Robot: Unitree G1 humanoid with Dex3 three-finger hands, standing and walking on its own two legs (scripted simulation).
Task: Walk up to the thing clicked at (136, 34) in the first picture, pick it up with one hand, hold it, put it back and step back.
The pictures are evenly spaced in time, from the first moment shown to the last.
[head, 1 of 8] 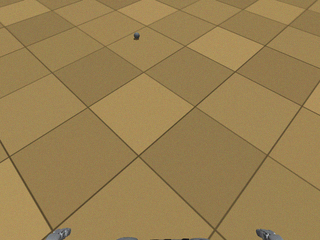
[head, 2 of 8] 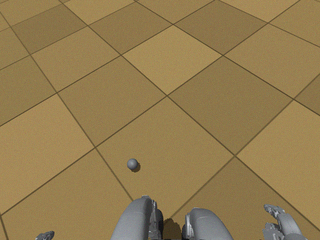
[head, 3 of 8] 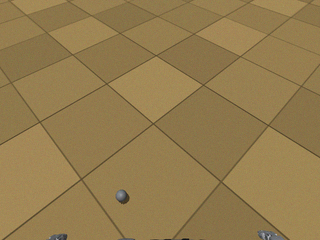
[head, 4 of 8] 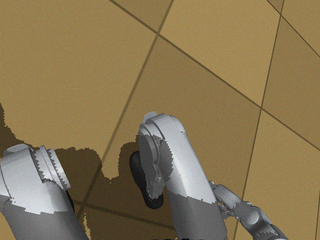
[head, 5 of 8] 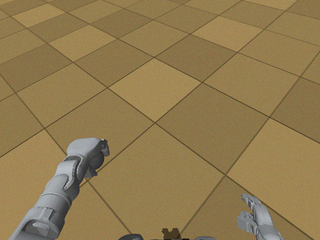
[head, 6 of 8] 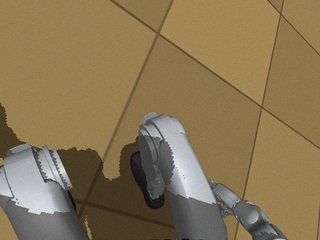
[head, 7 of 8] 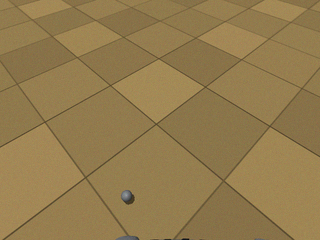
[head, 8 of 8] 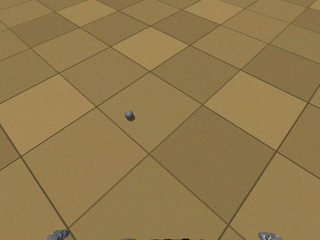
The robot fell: no
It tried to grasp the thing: yes
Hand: left
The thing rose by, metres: 0.70
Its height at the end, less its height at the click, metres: +0.00
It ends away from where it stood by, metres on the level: 0.02
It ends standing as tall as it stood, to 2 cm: yes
